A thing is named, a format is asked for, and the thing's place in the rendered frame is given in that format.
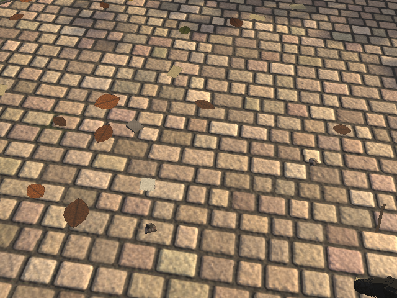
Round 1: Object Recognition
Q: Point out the right robot hand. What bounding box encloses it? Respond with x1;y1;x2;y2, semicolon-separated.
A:
354;276;397;298

